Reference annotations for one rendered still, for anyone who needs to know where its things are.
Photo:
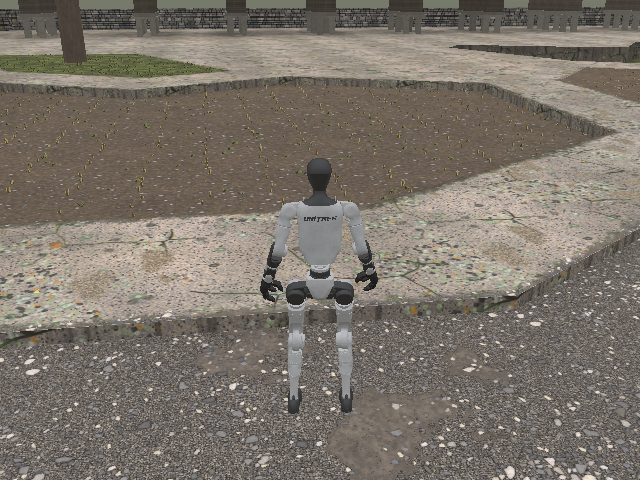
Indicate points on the right robot hand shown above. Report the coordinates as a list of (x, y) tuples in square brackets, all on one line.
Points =
[(362, 276)]

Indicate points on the left robot hand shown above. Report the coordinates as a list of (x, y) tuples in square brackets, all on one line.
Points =
[(269, 286)]

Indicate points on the robot left upper arm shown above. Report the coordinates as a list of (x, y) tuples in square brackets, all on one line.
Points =
[(287, 212)]

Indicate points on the left robot forearm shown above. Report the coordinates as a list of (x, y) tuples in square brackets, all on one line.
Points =
[(271, 266)]

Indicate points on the robot left shin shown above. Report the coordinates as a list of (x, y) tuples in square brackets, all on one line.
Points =
[(294, 367)]

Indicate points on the robot right upper arm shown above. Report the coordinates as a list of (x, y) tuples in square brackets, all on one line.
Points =
[(351, 211)]

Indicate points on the right robot forearm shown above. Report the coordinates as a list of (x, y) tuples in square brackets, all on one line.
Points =
[(367, 261)]

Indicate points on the robot shin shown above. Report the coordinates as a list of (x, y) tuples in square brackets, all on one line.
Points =
[(345, 366), (294, 367)]

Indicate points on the robot right shin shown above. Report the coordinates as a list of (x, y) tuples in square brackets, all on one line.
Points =
[(345, 366)]

